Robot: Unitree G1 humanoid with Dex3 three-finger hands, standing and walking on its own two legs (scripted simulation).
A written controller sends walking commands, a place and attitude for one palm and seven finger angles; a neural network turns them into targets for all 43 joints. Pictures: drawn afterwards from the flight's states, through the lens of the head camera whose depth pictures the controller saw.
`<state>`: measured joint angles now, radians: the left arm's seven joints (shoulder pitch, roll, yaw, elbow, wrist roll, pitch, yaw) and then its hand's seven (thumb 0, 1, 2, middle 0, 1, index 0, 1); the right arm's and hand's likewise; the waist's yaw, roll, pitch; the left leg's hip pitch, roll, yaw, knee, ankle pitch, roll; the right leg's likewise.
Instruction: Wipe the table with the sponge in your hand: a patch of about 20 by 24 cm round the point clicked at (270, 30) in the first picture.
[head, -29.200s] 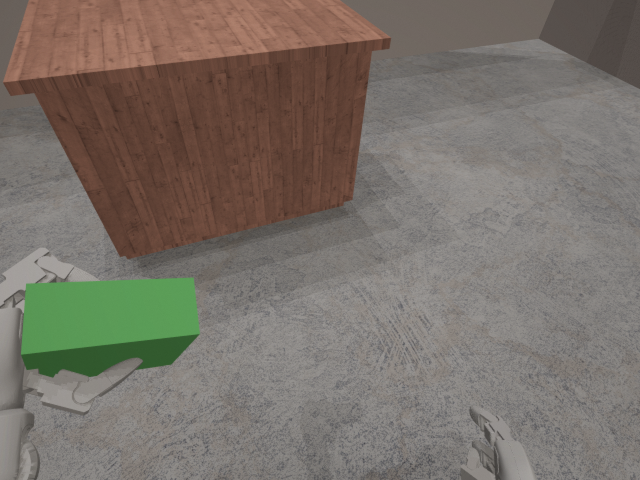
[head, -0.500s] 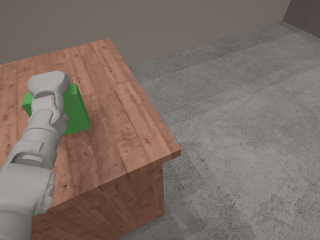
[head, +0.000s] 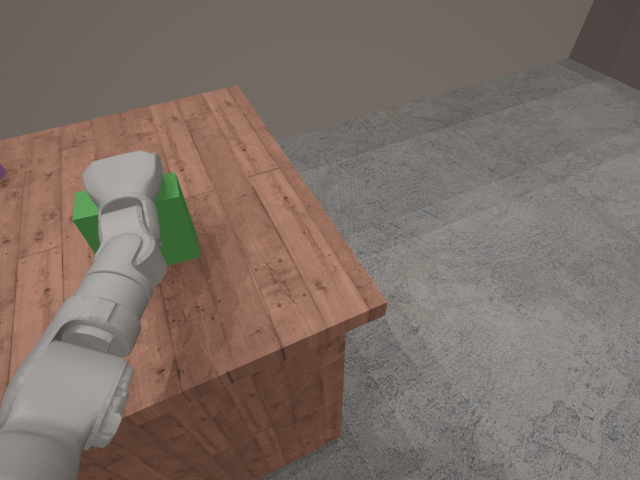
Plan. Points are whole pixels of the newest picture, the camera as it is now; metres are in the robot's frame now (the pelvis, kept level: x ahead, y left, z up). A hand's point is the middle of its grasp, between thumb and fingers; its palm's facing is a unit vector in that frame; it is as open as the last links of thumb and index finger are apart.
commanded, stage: wipe back along the third lane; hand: left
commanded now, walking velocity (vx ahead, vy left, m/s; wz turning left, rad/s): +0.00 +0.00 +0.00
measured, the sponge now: (148, 238) +0.43 +0.26 +0.07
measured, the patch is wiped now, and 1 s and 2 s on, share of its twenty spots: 1.00 1.00 1.00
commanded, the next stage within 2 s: slide back across to the middle lane in 1.26 s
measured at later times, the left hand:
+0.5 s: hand (152, 230) +0.40 +0.23 +0.12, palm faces +0.04 -0.01 -1.00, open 9.8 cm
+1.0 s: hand (167, 251) +0.36 +0.20 +0.12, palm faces +0.07 -0.04 -1.00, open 9.8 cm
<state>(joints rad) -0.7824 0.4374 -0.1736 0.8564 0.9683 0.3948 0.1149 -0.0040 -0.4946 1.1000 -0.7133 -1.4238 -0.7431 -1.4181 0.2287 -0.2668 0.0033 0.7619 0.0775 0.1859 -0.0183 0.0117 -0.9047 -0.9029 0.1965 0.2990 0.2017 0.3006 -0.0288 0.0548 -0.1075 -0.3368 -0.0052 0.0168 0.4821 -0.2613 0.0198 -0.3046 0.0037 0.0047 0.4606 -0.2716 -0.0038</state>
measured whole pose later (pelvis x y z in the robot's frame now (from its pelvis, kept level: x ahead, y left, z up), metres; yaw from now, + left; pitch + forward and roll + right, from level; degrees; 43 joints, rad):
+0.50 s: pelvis +0.02 -0.02 +0.00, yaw +2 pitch +4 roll +0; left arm -0.56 0.38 -0.28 0.45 0.96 0.59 0.02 0.00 -0.49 1.10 -0.70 -1.44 -0.73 -1.43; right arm 0.08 -0.28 0.03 0.68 0.09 0.21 -0.01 0.01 -0.91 -0.90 0.20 0.30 0.20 0.30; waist 0.04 0.08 -0.10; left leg -0.24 -0.01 -0.01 0.47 -0.29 0.00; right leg -0.21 0.00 -0.02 0.48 -0.33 -0.02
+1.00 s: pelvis +0.02 -0.03 +0.00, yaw +1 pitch +1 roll +1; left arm -0.37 0.39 -0.27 0.18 0.95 0.63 -0.01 0.01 -0.48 1.10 -0.70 -1.44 -0.73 -1.43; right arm 0.05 -0.29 0.04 0.66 0.09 0.19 -0.01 0.01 -0.91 -0.90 0.19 0.30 0.20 0.30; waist 0.05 0.10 -0.07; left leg -0.20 0.01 0.00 0.46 -0.29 -0.02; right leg -0.19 0.02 -0.02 0.50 -0.34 -0.04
